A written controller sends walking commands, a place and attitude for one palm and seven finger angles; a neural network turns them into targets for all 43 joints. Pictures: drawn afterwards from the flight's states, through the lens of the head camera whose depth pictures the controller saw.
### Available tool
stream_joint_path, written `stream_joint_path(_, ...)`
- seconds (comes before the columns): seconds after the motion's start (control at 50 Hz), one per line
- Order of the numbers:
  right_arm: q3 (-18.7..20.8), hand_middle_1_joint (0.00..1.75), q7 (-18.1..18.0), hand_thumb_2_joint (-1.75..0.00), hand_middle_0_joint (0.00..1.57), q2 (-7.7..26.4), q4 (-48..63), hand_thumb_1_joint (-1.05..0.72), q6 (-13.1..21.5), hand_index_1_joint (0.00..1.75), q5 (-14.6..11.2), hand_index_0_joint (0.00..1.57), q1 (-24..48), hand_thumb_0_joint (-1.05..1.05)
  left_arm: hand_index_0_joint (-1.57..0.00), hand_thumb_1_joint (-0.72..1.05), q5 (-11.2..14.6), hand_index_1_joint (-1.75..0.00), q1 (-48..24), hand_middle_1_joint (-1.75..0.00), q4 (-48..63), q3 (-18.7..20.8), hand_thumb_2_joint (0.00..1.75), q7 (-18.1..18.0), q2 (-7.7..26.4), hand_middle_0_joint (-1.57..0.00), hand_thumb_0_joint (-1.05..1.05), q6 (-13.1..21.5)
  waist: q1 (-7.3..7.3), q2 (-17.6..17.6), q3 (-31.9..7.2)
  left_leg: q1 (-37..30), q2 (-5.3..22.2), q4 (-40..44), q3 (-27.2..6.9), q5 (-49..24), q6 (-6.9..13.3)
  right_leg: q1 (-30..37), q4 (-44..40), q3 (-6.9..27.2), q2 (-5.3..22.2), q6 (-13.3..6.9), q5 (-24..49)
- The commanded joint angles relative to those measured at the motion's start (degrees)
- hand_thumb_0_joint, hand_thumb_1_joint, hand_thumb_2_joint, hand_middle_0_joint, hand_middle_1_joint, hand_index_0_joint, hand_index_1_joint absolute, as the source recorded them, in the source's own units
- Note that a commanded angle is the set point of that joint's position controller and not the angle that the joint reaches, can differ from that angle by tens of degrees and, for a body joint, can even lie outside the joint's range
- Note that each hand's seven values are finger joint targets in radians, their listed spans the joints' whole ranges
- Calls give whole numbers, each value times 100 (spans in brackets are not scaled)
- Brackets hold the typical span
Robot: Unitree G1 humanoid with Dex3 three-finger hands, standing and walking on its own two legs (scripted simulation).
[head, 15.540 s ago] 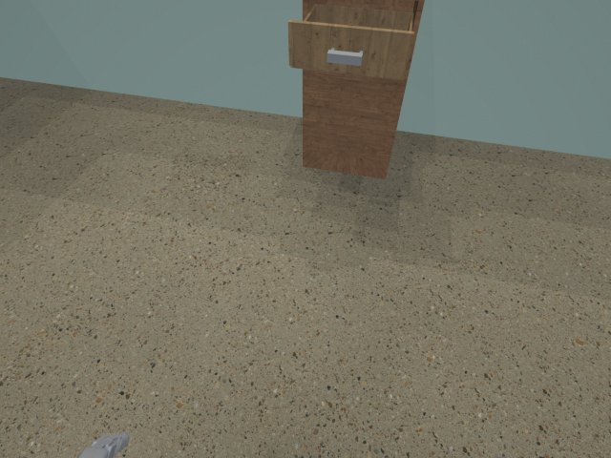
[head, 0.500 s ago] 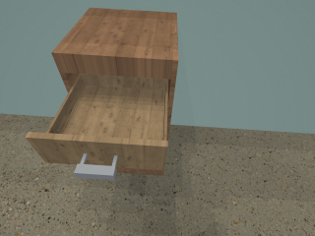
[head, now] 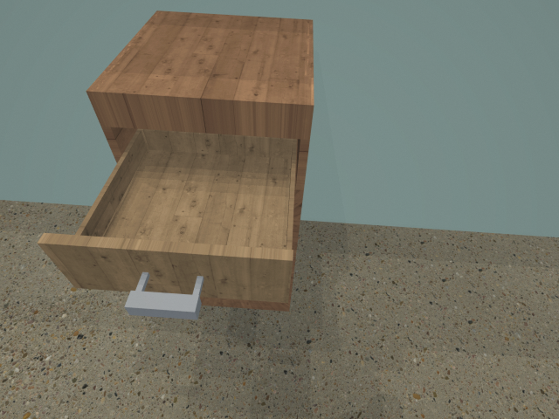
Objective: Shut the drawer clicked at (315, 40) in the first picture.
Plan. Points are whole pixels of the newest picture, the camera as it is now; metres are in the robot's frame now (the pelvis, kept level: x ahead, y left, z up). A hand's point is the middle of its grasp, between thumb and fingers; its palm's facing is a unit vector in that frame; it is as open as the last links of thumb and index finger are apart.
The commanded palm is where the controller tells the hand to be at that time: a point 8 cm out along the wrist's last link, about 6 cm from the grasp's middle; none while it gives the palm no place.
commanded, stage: raise the hand and make a fist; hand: left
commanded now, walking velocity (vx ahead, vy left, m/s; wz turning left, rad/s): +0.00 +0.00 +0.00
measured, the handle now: (168, 292) +0.31 +0.20 -0.03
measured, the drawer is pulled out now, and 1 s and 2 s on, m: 0.30 0.29 0.29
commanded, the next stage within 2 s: bring the fist close to the handle in 1.80 s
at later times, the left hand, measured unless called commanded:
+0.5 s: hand (163, 418) +0.13 +0.15 -0.01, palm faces +0.06 -0.99 -0.10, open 5.0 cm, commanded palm +0.10 +0.22 -0.01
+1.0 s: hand (143, 415) +0.13 +0.17 +0.03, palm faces +0.00 -1.00 -0.04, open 3.1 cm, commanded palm +0.09 +0.22 +0.04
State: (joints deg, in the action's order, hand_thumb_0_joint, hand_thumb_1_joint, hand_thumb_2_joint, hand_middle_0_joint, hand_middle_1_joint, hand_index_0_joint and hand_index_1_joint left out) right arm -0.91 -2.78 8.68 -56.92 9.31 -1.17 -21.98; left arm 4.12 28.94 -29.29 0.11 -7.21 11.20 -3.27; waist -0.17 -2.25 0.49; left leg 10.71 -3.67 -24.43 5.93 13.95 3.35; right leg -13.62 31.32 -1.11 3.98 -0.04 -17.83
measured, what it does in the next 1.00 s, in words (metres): stands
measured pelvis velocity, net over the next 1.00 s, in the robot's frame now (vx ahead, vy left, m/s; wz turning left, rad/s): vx -0.02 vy -0.02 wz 0.05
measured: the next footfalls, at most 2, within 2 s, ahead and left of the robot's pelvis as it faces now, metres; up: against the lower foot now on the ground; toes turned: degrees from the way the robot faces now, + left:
none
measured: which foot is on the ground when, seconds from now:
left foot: down 0.00-1.00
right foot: down 0.00-1.00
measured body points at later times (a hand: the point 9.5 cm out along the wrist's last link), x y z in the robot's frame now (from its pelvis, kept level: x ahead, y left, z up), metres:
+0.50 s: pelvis -0.03 -0.06 -0.08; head +0.02 -0.06 +0.37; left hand +0.12 +0.21 +0.00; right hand +0.24 -0.26 -0.12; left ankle -0.01 +0.07 -0.74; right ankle -0.01 -0.13 -0.74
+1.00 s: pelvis -0.02 -0.02 -0.05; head +0.02 -0.01 +0.40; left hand +0.12 +0.22 +0.03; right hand +0.18 -0.27 -0.10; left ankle -0.01 +0.08 -0.74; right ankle -0.01 -0.13 -0.74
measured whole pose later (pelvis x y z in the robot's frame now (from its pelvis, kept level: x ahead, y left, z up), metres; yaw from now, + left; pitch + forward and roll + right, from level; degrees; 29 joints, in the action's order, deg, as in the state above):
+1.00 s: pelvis -0.02 -0.02 -0.05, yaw +3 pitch +9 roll -2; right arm 2.8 -2.7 14.4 -33.5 18.5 -2.6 -13.2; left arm 18.4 38.3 12.3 9.8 20.2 13.2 24.7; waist -0.6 0.9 -5.5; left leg 37.8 0.4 -54.2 0.4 25.4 1.7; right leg -35.2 51.5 -6.1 0.2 -1.7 -25.3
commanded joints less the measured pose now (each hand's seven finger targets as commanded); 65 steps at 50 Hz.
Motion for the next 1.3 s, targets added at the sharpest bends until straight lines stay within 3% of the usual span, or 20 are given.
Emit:
stream_joint_path(0.0,236,30,-97,-90,20,1205,1612,-90,1098,30,-204,20,835,0,-32,90,461,-43,-850,-43,3801,-610,90,-28,-420,-32,0,712,212,877,-355,229,700,247,-1021,-43,-452,-663,-48,-345,-265,-109,67)
stream_joint_path(0.04,278,30,-45,-90,20,1309,1972,-90,1238,30,-35,20,911,0,-36,90,373,-47,-447,-47,3543,-302,90,118,-210,-36,0,1095,324,114,-203,797,452,-340,-953,104,-308,-822,-341,-368,-282,-148,-3)
stream_joint_path(0.06,374,30,3,-90,20,1293,2033,-90,1195,30,11,20,865,0,-38,90,360,-50,-53,-50,3047,-159,90,275,-244,-38,0,1323,283,-991,30,1159,476,-620,-942,143,-290,-1167,-233,-431,-361,-135,-205)
stream_joint_path(0.1,505,30,106,-90,20,1245,2399,-90,1111,30,9,20,1176,0,-42,90,590,-54,1242,-54,2177,-4,90,882,-574,-42,0,1962,-36,-2176,178,1972,449,-1122,-802,205,-317,-1698,244,-558,-430,-101,-528)
stream_joint_path(0.12,567,30,185,-90,20,1225,2577,-90,1070,30,12,20,1329,0,-44,90,733,-56,1773,-56,2250,182,90,1259,-514,-44,0,2346,-205,-2185,-18,2221,382,-1333,-663,134,-343,-1690,469,-505,-440,-103,-308)
stream_joint_path(0.14,577,30,254,-90,20,1223,2715,-90,1048,30,-5,20,1362,0,-46,90,709,-58,1888,-58,2232,411,90,1444,-262,-46,0,2589,-359,-1592,-210,2409,305,-1500,-563,57,-365,-1588,705,-359,-388,-163,-68)
stream_joint_path(0.2,616,30,288,-90,20,1136,3129,-90,1119,30,89,20,1417,0,-52,90,752,-65,714,-65,4145,1101,90,1867,690,-52,0,3607,-389,897,-1590,2112,257,-2097,-398,-349,-335,-1631,1470,-97,-359,-279,359)
stream_joint_path(0.22,607,30,286,-90,20,1074,3128,-90,1123,30,100,20,1381,0,-54,90,749,-67,564,-67,4443,1346,90,1891,974,-54,0,3855,-341,1368,-1719,2084,276,-2270,-438,-485,-318,-1814,1622,-74,-383,-313,449)
stream_joint_path(0.24,619,30,282,-90,20,1076,3038,-90,1091,30,118,20,1284,0,-56,90,742,-69,321,-69,4817,1651,90,1855,1318,-56,0,4067,-284,1652,-1710,2124,302,-2445,-503,-500,-314,-2023,1756,-36,-407,-332,444)
stream_joint_path(0.26,589,30,267,-90,20,1018,3107,-90,1055,30,115,20,1353,0,-58,90,790,-71,258,-71,5025,1453,90,1897,1087,-58,0,4235,-148,1659,-1723,2137,323,-2581,-550,-411,-266,-2218,1805,-33,-422,-328,347)
stream_joint_path(0.32,560,30,187,-90,20,978,3069,-90,1048,30,37,20,1460,0,-64,90,1034,-78,-297,-78,4825,1356,90,2214,866,-64,0,4658,189,989,-1278,2991,349,-3198,-694,264,-218,-2794,1832,273,-406,-266,-248)
stream_joint_path(0.36,530,30,125,-90,20,1084,3123,-90,1018,30,-44,20,1429,0,-68,90,1232,-82,-376,-82,4426,1259,90,2581,734,-68,0,4508,365,428,-1118,3379,358,-3467,-693,680,-172,-2873,1575,563,-348,-176,-830)
stream_joint_path(0.4,504,30,39,-90,20,1163,3265,-90,1036,30,-157,20,1465,0,-72,90,1458,-86,-188,-86,4057,1180,90,3030,714,-72,0,4008,335,184,-1228,3496,349,-3478,-626,877,-153,-2526,1203,857,-234,-36,-1088)
stream_joint_path(0.46,423,30,-115,-90,20,1266,3454,-90,915,30,-316,20,1452,0,-78,90,1628,-93,-321,-93,3846,1420,90,3501,1130,-78,0,2961,239,-30,-1580,3533,300,-3406,-615,830,-106,-1714,796,1289,0,226,-915)
stream_joint_path(0.54,418,30,-222,-90,20,1100,3444,-90,801,30,-244,20,1590,0,-86,90,1720,-101,-46,-101,4237,2384,90,3297,1695,-86,0,2279,-103,8,-2098,3137,353,-3146,-782,120,-142,-934,978,1179,94,375,552)
stream_joint_path(0.66,467,30,-88,-90,20,874,3229,-90,800,30,-164,20,1563,0,-98,90,1754,-114,964,-114,4223,2307,90,2815,1025,-98,0,2697,-191,-286,-1525,2899,366,-2659,-827,-321,-253,-879,1180,713,3,360,2085)
stream_joint_path(0.8,513,30,-91,-90,20,1070,3339,-90,1115,30,-230,20,1426,0,-112,90,1754,-130,914,-130,4678,1787,90,3173,954,-112,0,3065,-16,78,-1459,2471,325,-2452,-786,-36,-175,-1464,893,535,-153,161,467)
stream_joint_path(0.9,488,30,-44,-90,20,1112,3317,-90,1334,30,-183,20,1353,0,-122,90,1675,-140,815,-140,5515,1472,90,2802,832,-122,0,3322,-24,579,-1542,1941,384,-2187,-836,15,-129,-1842,1152,-62,-409,-119,-169)
stream_joint_path(1.12,331,30,75,-90,20,1017,3741,-90,1015,30,-220,20,1526,0,-140,90,1073,-160,1237,-160,6133,969,90,2115,647,-140,0,2129,-135,642,-1126,1746,528,-1622,-1033,102,-246,-1716,1216,-505,-466,-148,-98)
stream_joint_path(1.28,191,30,158,-90,20,1013,3785,-90,983,30,-172,20,1393,0,-140,90,932,-160,1103,-160,6789,666,90,1880,526,-140,0,1928,-61,678,-860,1506,630,-1494,-1222,11,-377,-1868,1219,-587,-521,-133,-153)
